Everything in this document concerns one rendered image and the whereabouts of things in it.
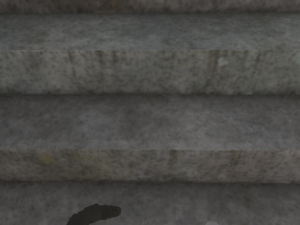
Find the robot left hand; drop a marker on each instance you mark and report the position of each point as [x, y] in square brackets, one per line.
[94, 213]

